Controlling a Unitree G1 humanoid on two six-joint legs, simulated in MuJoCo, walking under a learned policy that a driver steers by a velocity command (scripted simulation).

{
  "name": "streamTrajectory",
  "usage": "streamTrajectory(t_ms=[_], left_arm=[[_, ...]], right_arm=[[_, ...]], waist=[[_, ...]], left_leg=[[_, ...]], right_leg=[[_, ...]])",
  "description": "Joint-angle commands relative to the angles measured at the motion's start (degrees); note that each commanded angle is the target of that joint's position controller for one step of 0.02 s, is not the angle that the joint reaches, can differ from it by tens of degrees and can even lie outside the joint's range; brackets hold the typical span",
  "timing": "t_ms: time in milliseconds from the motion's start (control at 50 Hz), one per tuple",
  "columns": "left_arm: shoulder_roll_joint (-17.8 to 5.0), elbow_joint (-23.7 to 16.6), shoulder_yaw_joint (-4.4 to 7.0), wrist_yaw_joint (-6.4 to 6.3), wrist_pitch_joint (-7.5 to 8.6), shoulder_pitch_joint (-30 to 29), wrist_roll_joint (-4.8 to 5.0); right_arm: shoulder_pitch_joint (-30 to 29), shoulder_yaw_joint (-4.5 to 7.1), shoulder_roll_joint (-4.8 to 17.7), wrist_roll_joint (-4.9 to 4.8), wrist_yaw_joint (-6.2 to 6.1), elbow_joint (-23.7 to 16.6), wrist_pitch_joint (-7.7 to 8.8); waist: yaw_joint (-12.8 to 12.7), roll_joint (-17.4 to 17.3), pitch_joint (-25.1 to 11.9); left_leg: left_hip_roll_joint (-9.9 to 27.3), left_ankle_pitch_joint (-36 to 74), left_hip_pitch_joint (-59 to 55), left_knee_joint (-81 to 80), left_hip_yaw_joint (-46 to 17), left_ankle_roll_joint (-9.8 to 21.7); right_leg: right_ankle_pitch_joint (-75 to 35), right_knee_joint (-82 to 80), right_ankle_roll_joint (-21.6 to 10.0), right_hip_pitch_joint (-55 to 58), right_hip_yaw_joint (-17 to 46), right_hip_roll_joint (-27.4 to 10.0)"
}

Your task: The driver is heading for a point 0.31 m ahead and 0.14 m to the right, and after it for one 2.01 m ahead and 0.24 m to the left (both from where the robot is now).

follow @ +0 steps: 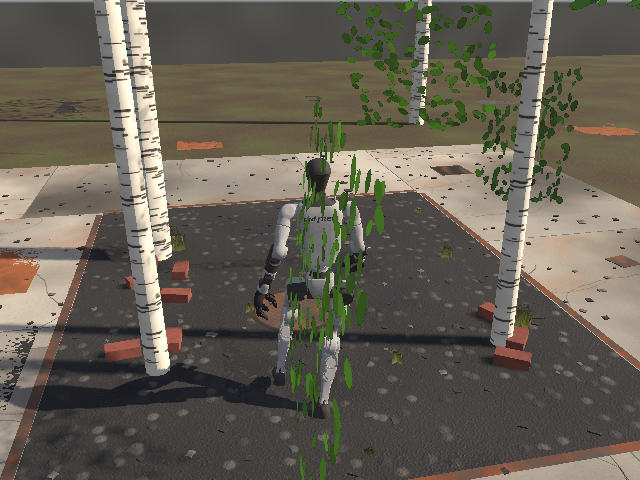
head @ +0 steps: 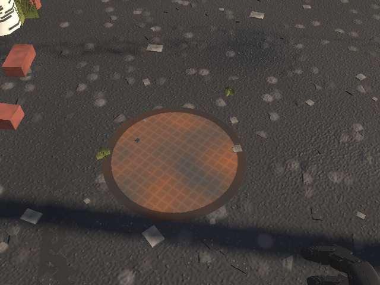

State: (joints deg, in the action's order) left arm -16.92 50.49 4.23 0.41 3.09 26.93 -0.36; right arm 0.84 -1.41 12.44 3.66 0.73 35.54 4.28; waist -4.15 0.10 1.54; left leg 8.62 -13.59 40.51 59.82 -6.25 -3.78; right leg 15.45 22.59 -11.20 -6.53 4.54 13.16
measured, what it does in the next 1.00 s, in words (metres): walks ahead: left foot, then right foot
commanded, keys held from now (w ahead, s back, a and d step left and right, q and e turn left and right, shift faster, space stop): w+e+shift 0.32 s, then w+q+shift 0.68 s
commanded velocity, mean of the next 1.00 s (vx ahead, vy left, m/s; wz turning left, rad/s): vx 1.00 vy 0.00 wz -0.08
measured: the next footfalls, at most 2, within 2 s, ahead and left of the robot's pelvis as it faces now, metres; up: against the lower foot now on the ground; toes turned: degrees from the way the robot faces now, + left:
left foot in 0.18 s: +0.40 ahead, +0.18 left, +0.00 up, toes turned -14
right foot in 0.62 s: +0.67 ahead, -0.19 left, +0.00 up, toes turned -20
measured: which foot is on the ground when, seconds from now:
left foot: up 0.00-0.16, down 0.18-0.60, up 0.62-1.00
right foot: down 0.00-0.20, up 0.22-0.60, down 0.62-1.00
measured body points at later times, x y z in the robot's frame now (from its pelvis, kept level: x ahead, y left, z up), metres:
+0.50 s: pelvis +0.44 +0.02 +0.00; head +0.45 +0.01 +0.45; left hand +0.78 +0.12 -0.03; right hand +0.24 -0.20 -0.12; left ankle +0.36 +0.19 -0.73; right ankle +0.54 -0.15 -0.68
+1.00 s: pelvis +0.86 -0.12 -0.02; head +0.89 -0.12 +0.43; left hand +0.83 +0.17 -0.15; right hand +1.08 -0.37 -0.09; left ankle +1.08 -0.06 -0.69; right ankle +0.63 -0.18 -0.73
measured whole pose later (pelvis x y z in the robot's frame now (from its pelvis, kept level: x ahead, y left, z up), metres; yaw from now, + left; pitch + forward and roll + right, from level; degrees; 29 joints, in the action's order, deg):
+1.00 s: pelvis +0.86 -0.12 -0.02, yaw -2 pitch +1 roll -1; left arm -16.4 52.0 2.3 -0.8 6.3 27.8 -1.2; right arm 0.9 2.0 18.1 1.1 5.2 39.0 0.8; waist -3.1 -1.6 2.2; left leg 2.1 2.4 43.2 44.0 9.1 8.7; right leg 25.4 11.3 1.8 15.2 -17.3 1.3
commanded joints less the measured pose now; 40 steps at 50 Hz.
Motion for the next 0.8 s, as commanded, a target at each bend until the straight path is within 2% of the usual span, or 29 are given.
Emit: streamTrajectory(t_ms=[20, 80, 120, 140, 160, 180, 200, 220, 240, 260, 280, 300, 320, 340, 380, 420, 460, 480, 520, 560, 580, 600, 620, 640, 660, 680, 700, 740, 800], left_arm=[[-9.2, -6.0, 2.41, 0.29, 2.04, -4.4, 0.54], [-10.2, -5.7, 3.00, 0.68, 1.79, -1.8, 0.84], [-11.0, -6.4, 3.27, 0.16, 1.65, -3.0, 0.64], [-12.3, -6.7, 3.52, 0.07, 1.70, -3.9, 0.30], [-14.3, -7.2, 3.86, 0.31, 1.82, -6.1, 0.04], [-12.8, -8.2, 3.41, 0.59, 2.35, -9.5, -0.19], [-3.7, -10.6, 0.98, 0.38, 2.93, -9.7, 0.33], [-1.5, -14.1, -0.62, 0.42, 2.59, -3.4, 2.52], [-5.7, -11.7, -0.49, -0.18, 1.20, -7.2, 0.64], [-6.9, -11.8, -0.17, 0.46, 0.54, -10.7, -0.58], [-6.7, -11.9, -0.11, 1.27, -0.08, -13.0, -1.19], [-5.3, -13.3, -0.34, 2.21, -0.73, -15.0, -1.89], [-3.8, -14.2, -0.86, 2.92, -1.56, -15.6, -2.00], [-2.2, -15.5, -1.58, 3.40, -1.89, -17.3, -2.29], [-0.6, -17.2, -2.56, 3.79, -1.82, -19.0, -2.46], [-2.4, -19.3, -2.79, 3.81, -1.55, -22.8, -2.21], [-3.7, -20.8, -3.32, 4.67, -0.92, -27.7, -2.18], [-2.8, -20.7, -3.87, 5.12, -0.55, -29.1, -2.20], [-2.4, -21.0, -4.43, 5.06, 0.17, -31.5, -1.88], [-4.5, -19.8, -3.58, 3.63, 0.62, -28.6, -2.30], [-6.5, -17.4, -2.56, 2.63, 0.95, -20.2, -2.68], [-8.5, -13.9, -1.32, 1.55, 1.22, -8.9, -3.19], [-13.8, -12.3, 0.31, 0.08, 1.40, -0.5, -4.56], [-17.8, -13.1, 1.20, -0.63, 1.59, -0.6, -5.26], [-14.5, -12.9, 1.03, -0.62, 1.16, -2.6, -3.64], [-9.6, -11.9, -0.13, -0.52, 1.52, -7.0, -2.90], [-7.1, -11.1, -0.54, -0.20, 1.96, -9.4, -2.50], [-4.2, -9.8, -1.16, -0.32, 2.66, -10.3, -1.70], [-2.3, -6.8, -1.34, 0.07, 4.37, -8.5, -0.28]], right_arm=[[-4.0, 0.72, 4.6, -1.30, 0.65, -4.6, -0.44], [-6.8, 0.93, 6.0, -2.16, 0.42, -6.2, -0.14], [-4.3, 1.71, 8.1, -2.12, -0.10, -5.9, 0.25], [0.5, 2.78, 10.7, -2.22, -0.68, -4.6, 0.45], [9.4, 4.04, 13.2, -2.48, -1.40, -2.7, 0.79], [22.2, 5.48, 16.2, -1.95, -2.53, 0.1, 1.02], [32.3, 6.81, 20.2, 0.40, -3.45, 1.6, 1.22], [25.0, 7.56, 22.9, 0.84, -2.52, 1.0, 0.92], [17.2, 6.78, 15.8, 0.26, -2.03, -0.9, 0.41], [14.9, 5.74, 11.5, -0.38, -1.81, -0.6, 0.09], [15.4, 5.38, 10.0, -0.25, -1.63, 0.8, -0.01], [17.5, 5.10, 9.6, -0.45, -1.77, 3.0, 0.30], [18.8, 4.90, 8.8, -0.95, -1.46, 4.9, 0.85], [20.7, 4.42, 7.1, -1.52, -0.84, 6.7, 1.61], [22.0, 4.15, 6.8, -1.94, 0.05, 8.6, 2.97], [21.0, 4.61, 9.3, -1.96, 0.19, 9.1, 3.48], [21.1, 4.81, 10.6, -2.75, 0.32, 9.8, 3.15], [22.2, 4.79, 11.0, -3.39, 0.48, 10.3, 2.96], [24.6, 5.42, 14.2, -3.23, 0.72, 11.6, 2.76], [26.3, 6.01, 17.5, -3.03, 0.41, 12.9, 2.41], [26.7, 6.19, 18.6, -2.97, 0.05, 13.4, 1.99], [25.5, 6.11, 18.5, -3.39, -0.12, 13.2, 1.67], [26.3, 4.93, 13.2, -3.20, 0.15, 11.4, 1.67], [31.6, 3.52, 4.8, -4.78, 0.38, 8.7, 1.56], [26.2, 4.61, 9.9, -4.80, 0.11, 8.1, 1.03], [21.6, 4.87, 10.2, -4.34, 0.26, 7.4, 0.69], [20.8, 4.45, 8.5, -3.96, 0.74, 8.0, 0.40], [22.9, 4.46, 6.6, -2.93, 1.58, 9.5, -1.52], [16.2, 4.44, 4.7, -2.20, 2.55, 7.1, -3.73]], waist=[[1.6, -1.3, 3.6], [-1.3, 2.5, 1.0], [0.2, 3.2, -1.0], [2.5, 3.2, -4.4], [8.1, 2.7, -9.6], [14.9, 2.0, -15.4], [16.4, -10.0, -22.5], [7.9, -26.8, -26.6], [7.9, -14.3, -16.7], [7.9, -6.6, -10.2], [7.6, -2.1, -6.7], [7.0, -2.8, -4.2], [6.0, -4.6, -2.3], [5.7, -4.9, -1.3], [4.2, -4.8, 0.2], [2.6, -4.7, 3.2], [2.6, -2.9, 5.4], [3.2, -2.2, 5.1], [3.9, -2.6, 6.1], [2.2, -4.4, 1.3], [-2.1, -5.9, -4.2], [-8.0, -5.8, -10.0], [-9.4, 1.1, -17.9], [-3.3, 13.9, -25.8], [-4.4, 8.7, -22.4], [-2.0, 5.0, -11.0], [0.2, 3.9, -5.8], [3.9, 5.3, -2.7], [5.1, 4.4, 2.0]], left_leg=[[-3.5, 14.2, -11.5, -15.7, 6.5, 0.0], [-6.5, 18.7, -14.2, -24.5, 6.5, 1.4], [-8.3, 16.1, -20.0, -30.2, 5.2, 2.1], [-9.8, 11.8, -25.7, -30.5, 4.9, 2.7], [-10.0, 7.5, -35.4, -30.7, 5.2, 3.3], [-5.7, 1.8, -50.1, -27.9, 2.7, 4.4], [9.7, -21.4, -64.2, -31.1, -15.0, 6.4], [19.9, -31.8, -65.6, -45.0, -47.3, 11.2], [16.5, -39.3, -56.9, -45.8, -42.0, 11.7], [13.8, -30.3, -49.5, -44.7, -30.2, 11.1], [11.5, -19.2, -44.1, -44.9, -22.0, 10.3], [9.8, -12.7, -40.5, -45.7, -15.6, 9.8], [9.0, -8.5, -37.9, -46.6, -11.0, 9.2], [7.8, -4.4, -36.0, -47.7, -8.8, 9.2], [6.8, 1.4, -33.1, -50.3, -5.0, 10.3], [5.8, 5.2, -30.9, -53.6, -0.2, 11.6], [3.1, 10.1, -28.0, -57.9, 5.1, 11.3], [2.0, 14.8, -25.9, -60.0, 5.9, 11.5], [3.9, 26.9, -28.5, -59.6, 5.8, 12.4], [4.2, 50.2, -36.8, -49.5, 7.2, 11.7], [4.1, 57.4, -37.5, -37.9, 7.4, 11.1], [1.6, 50.8, -30.7, -22.4, 8.3, 10.1], [-2.8, 23.4, -17.8, -1.5, 8.2, 10.1], [-8.5, -14.7, -2.6, 17.3, 3.5, 9.9], [-7.5, -8.6, 2.0, 21.7, 1.2, 10.6], [-4.8, -2.7, 4.3, 18.9, 1.8, 10.6], [-3.1, -0.5, 3.0, 16.0, 2.3, 9.9], [-1.3, 0.1, -1.3, 14.0, 2.5, 8.5], [0.4, 2.7, 3.6, 12.1, 3.5, 7.8]], right_leg=[[-18.9, -12.2, -5.5, -14.7, 14.9, -11.2], [-28.3, -8.6, -3.0, -6.0, 16.8, -12.9], [-34.1, -3.5, -0.7, -1.9, 18.4, -13.6], [-41.2, 2.8, 0.6, 0.3, 18.7, -13.6], [-44.0, 13.6, 1.8, -0.5, 17.8, -12.6], [-38.1, 28.4, 2.9, -8.6, 16.0, -10.5], [-2.8, 48.5, 3.1, -22.2, 10.4, -5.8], [13.1, 58.5, 4.0, -34.7, 4.8, -4.7], [6.2, 60.8, 3.7, -39.1, 3.3, -10.3], [2.1, 58.0, 4.3, -38.7, 1.5, -12.7], [1.0, 55.9, 4.8, -37.4, 0.8, -14.5], [1.0, 54.9, 5.1, -37.4, 0.9, -16.1], [0.9, 54.3, 5.4, -37.5, 0.7, -17.5], [0.5, 53.5, 5.4, -37.7, 1.4, -17.9], [-2.7, 49.7, 5.5, -38.5, 3.8, -16.5], [-6.6, 40.9, 6.2, -39.4, 4.3, -15.2], [-12.7, 26.5, 6.4, -33.0, -2.7, -15.1], [-15.4, 22.3, 6.1, -26.7, -6.9, -15.2], [-14.8, 17.4, 5.7, -20.7, -8.3, -14.7], [-8.2, 13.9, 5.1, -14.5, -8.9, -11.4], [-5.1, 12.4, 4.6, -4.7, -8.2, -9.6], [-5.8, 10.1, 4.5, 10.0, -6.5, -11.1], [11.0, 9.4, 4.3, 24.3, 7.8, -24.7], [25.9, 0.4, 2.7, 32.6, 34.2, -39.6], [27.2, -6.5, 2.2, 25.6, 38.6, -38.7], [20.3, -6.2, 2.4, 16.9, 27.5, -35.4], [10.8, -7.5, 2.7, 10.1, 20.0, -32.7], [2.0, -10.5, 4.2, 2.1, 9.4, -29.7], [-8.8, -14.2, 5.1, 0.6, -0.6, -28.6]])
